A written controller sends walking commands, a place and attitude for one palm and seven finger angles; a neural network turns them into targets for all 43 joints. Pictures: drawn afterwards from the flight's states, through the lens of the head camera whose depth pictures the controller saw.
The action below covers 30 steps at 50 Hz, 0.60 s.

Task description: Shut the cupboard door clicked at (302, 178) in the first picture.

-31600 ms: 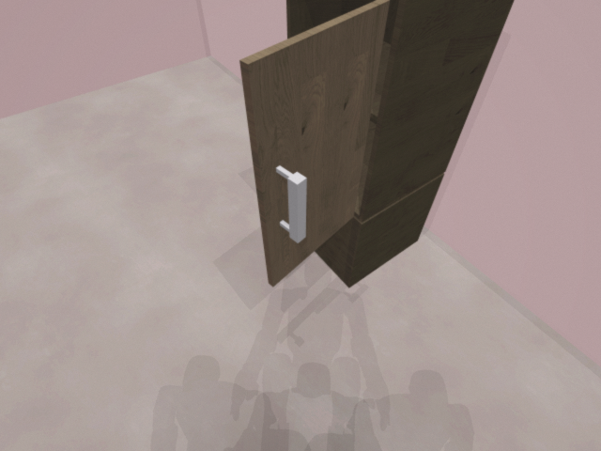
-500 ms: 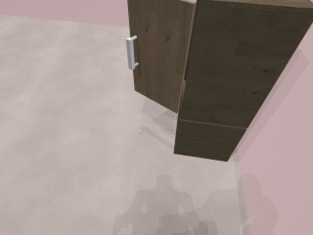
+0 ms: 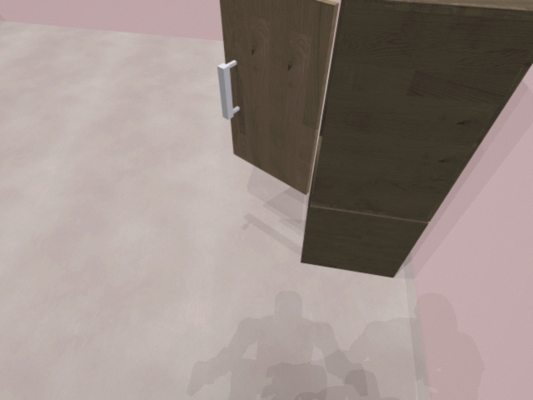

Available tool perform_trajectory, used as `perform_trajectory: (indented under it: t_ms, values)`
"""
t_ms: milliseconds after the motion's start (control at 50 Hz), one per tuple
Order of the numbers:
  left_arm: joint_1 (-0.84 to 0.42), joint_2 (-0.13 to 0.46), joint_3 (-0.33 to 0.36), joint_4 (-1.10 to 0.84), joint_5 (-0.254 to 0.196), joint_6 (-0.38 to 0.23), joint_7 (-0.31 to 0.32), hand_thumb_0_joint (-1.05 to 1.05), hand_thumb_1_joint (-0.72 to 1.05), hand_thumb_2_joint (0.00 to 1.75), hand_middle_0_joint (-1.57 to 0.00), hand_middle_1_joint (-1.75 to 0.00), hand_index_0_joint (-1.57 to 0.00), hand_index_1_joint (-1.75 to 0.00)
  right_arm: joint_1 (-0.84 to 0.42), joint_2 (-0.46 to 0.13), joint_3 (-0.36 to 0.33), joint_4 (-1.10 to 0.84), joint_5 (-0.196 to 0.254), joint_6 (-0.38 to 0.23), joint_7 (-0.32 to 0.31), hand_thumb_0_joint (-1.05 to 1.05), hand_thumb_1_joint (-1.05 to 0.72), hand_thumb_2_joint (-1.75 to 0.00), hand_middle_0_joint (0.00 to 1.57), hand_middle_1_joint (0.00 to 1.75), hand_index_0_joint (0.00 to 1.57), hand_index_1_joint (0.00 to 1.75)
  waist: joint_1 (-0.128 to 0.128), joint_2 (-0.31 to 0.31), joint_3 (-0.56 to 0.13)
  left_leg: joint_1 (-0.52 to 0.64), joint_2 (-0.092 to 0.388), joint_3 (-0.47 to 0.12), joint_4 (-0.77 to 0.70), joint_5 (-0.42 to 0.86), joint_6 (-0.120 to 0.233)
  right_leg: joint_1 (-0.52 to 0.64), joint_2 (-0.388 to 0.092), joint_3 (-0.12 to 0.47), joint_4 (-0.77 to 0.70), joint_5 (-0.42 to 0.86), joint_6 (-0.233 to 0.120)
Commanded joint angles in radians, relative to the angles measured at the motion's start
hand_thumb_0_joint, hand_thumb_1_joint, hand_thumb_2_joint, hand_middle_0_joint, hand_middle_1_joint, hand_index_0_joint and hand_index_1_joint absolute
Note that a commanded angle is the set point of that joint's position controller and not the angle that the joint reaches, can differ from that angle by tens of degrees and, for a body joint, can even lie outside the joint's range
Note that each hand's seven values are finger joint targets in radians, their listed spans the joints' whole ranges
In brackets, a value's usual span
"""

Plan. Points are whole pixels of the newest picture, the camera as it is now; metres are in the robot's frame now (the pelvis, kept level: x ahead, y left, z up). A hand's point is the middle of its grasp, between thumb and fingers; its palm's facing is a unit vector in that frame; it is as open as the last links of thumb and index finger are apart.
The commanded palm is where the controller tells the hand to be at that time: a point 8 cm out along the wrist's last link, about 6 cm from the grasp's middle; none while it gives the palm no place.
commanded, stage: look to check the result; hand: left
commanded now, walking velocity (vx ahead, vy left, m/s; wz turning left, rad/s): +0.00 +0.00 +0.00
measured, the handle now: (230, 90) +0.96 +0.17 -0.06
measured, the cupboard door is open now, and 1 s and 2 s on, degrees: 62 62 62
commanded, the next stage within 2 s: walk to a spot facing it in 0.12 s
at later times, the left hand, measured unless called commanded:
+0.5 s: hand out of the picture +0.06 +0.21 -0.18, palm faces +0.08 -0.96 -0.27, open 7.4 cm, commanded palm none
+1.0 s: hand out of the picture +0.02 +0.22 -0.16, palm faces +0.36 -0.89 -0.29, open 7.4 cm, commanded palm none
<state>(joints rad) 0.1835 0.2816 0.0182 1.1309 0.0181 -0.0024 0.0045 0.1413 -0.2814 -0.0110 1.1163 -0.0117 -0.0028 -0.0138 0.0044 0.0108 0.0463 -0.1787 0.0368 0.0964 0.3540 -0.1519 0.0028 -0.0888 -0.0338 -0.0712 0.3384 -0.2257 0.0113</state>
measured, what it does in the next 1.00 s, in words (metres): lifts its right foot, turning left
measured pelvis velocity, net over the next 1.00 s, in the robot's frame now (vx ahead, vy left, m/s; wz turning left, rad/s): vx -0.01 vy -0.02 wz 0.38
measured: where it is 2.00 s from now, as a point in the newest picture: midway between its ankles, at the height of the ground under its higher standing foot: outside the picture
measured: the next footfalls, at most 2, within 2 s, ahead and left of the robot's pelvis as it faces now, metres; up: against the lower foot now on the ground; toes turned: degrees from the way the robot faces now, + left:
right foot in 1.04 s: +0.07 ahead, -0.14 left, +0.00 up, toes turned +24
left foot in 1.44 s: -0.07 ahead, +0.08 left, +0.00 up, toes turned +45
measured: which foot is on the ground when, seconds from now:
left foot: down 0.00-1.00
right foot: down 0.00-0.62, up 0.64-1.00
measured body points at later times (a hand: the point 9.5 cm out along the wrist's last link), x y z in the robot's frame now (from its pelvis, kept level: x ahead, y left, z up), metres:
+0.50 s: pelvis +0.01 -0.01 -0.01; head +0.03 +0.00 +0.44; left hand +0.05 +0.26 -0.16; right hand +0.07 -0.27 -0.16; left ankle +0.02 +0.11 -0.74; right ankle -0.03 -0.12 -0.75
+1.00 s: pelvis -0.01 -0.02 -0.01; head +0.04 -0.01 +0.44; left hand +0.00 +0.26 -0.14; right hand +0.11 -0.25 -0.16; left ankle +0.02 +0.12 -0.75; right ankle +0.03 -0.16 -0.73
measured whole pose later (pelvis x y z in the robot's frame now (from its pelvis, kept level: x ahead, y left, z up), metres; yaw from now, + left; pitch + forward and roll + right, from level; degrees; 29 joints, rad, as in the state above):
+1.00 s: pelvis -0.01 -0.02 -0.01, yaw +22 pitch +2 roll -1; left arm 0.14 0.24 0.07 0.88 0.02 0.05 0.02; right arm 0.23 -0.22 -0.06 0.96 -0.03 0.05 -0.01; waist -0.04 0.03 0.08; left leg -0.39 -0.05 -0.14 0.46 -0.11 -0.01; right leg -0.35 -0.01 0.01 0.72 -0.40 0.04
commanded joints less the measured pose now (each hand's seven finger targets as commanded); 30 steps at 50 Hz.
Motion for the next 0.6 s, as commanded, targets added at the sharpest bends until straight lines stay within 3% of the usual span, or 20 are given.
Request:
perform_trajectory:
  t_ms: [0,240,300,380,420,460,480,500,520,540,560,580]
  values:
    - [-0.007,0.181,0.031,-0.047,-0.003,-0.026,0.011,0.00,0.90,0.90,-0.20,-0.30,-0.20,-0.30,-0.020,-0.178,-0.035,-0.052,-0.001,-0.015,-0.005,0.00,-0.90,-0.90,0.20,0.30,0.20,0.30,-0.009,-0.020,-0.056,0.085,0.101,-0.123,-0.050,0.113,0.017,-0.052,-0.103,0.095,-0.083,0.135,-0.048]
    - [-0.037,0.202,0.032,-0.055,-0.004,-0.027,0.010,0.00,0.90,0.90,-0.20,-0.30,-0.20,-0.30,-0.042,-0.199,-0.031,-0.057,-0.002,-0.015,-0.003,0.00,-0.90,-0.90,0.20,0.30,0.20,0.30,-0.008,0.001,-0.053,0.083,0.102,-0.123,-0.051,0.162,0.010,-0.018,-0.110,0.082,-0.079,0.195,-0.045]
    - [0.013,0.115,0.021,-0.051,-0.007,-0.004,0.021,0.00,0.90,0.90,-0.20,-0.30,-0.20,-0.30,0.004,-0.097,-0.011,-0.056,-0.003,0.004,0.000,0.00,-0.90,-0.90,0.20,0.30,0.20,0.30,-0.007,-0.003,-0.056,0.037,0.092,-0.119,-0.005,0.210,-0.005,-0.006,-0.124,0.047,-0.015,0.216,-0.027]
    - [0.056,0.143,0.047,-0.082,-0.003,0.011,0.027,0.00,0.90,0.90,-0.20,-0.30,-0.20,-0.30,0.011,-0.097,-0.024,-0.089,-0.004,0.021,0.003,0.00,-0.90,-0.90,0.20,0.30,0.20,0.30,0.010,-0.034,-0.056,-0.062,0.059,-0.111,0.113,0.227,-0.010,0.020,-0.169,0.037,0.052,0.275,-0.057]
    - [0.068,0.163,0.063,-0.107,-0.001,0.017,0.030,0.00,0.90,0.90,-0.20,-0.30,-0.20,-0.30,0.008,-0.081,-0.032,-0.110,-0.004,0.030,0.005,0.00,-0.90,-0.90,0.20,0.30,0.20,0.30,0.018,-0.111,-0.044,-0.131,0.023,-0.077,0.240,0.127,-0.020,0.025,-0.242,0.064,0.046,0.309,-0.107]
    - [0.065,0.163,0.072,-0.134,0.006,0.017,0.033,0.00,0.90,0.90,-0.20,-0.30,-0.20,-0.30,0.002,-0.062,-0.043,-0.139,-0.008,0.041,0.006,0.00,-0.90,-0.90,0.20,0.30,0.20,0.30,0.022,-0.194,-0.009,-0.221,0.001,-0.055,0.436,-0.241,-0.027,0.010,-0.332,0.091,0.028,0.413,-0.182]
    - [0.051,0.160,0.075,-0.146,0.013,0.016,0.036,0.00,0.90,0.90,-0.20,-0.30,-0.20,-0.30,0.010,-0.061,-0.048,-0.152,-0.005,0.043,0.008,0.00,-0.90,-0.90,0.20,0.30,0.20,0.30,0.018,-0.208,-0.012,-0.246,0.007,-0.066,0.490,-0.319,-0.024,0.020,-0.359,0.083,0.042,0.468,-0.201]
    - [0.029,0.160,0.079,-0.164,0.017,0.016,0.038,0.00,0.90,0.90,-0.20,-0.30,-0.20,-0.30,0.021,-0.050,-0.052,-0.160,-0.003,0.045,0.012,0.00,-0.90,-0.90,0.20,0.30,0.20,0.30,0.006,-0.207,0.012,-0.244,0.027,-0.069,0.492,-0.357,-0.026,-0.014,-0.376,0.055,0.054,0.466,-0.200]
    - [-0.001,0.159,0.083,-0.180,0.018,0.015,0.037,0.00,0.90,0.90,-0.20,-0.30,-0.20,-0.30,0.040,-0.044,-0.054,-0.165,0.000,0.044,0.017,0.00,-0.90,-0.90,0.20,0.30,0.20,0.30,-0.015,-0.201,0.018,-0.218,0.046,-0.075,0.413,-0.333,-0.028,-0.027,-0.360,0.018,0.101,0.477,-0.176]
    - [-0.013,0.156,0.084,-0.194,0.014,0.016,0.034,0.00,0.90,0.90,-0.20,-0.30,-0.20,-0.30,0.070,-0.043,-0.055,-0.163,-0.001,0.042,0.022,0.00,-0.90,-0.90,0.20,0.30,0.20,0.30,-0.031,-0.166,0.014,-0.162,0.040,-0.060,0.297,-0.222,-0.028,-0.047,-0.328,-0.029,0.171,0.460,-0.136]
    - [-0.006,0.145,0.082,-0.203,0.006,0.019,0.030,0.00,0.90,0.90,-0.20,-0.30,-0.20,-0.30,0.131,-0.054,-0.057,-0.152,-0.006,0.037,0.024,0.00,-0.90,-0.90,0.20,0.30,0.20,0.30,-0.057,-0.071,-0.021,-0.035,0.032,-0.066,0.184,0.031,-0.017,-0.124,-0.275,-0.079,0.290,0.355,-0.076]
    - [0.026,0.084,0.078,-0.222,-0.004,0.026,0.026,0.00,0.90,0.90,-0.20,-0.30,-0.20,-0.30,0.191,-0.130,-0.071,-0.150,-0.016,0.024,0.021,0.00,-0.90,-0.90,0.20,0.30,0.20,0.30,-0.069,0.234,-0.050,0.041,0.186,-0.358,0.050,0.380,0.054,-0.269,-0.130,-0.129,0.523,0.012,0.015]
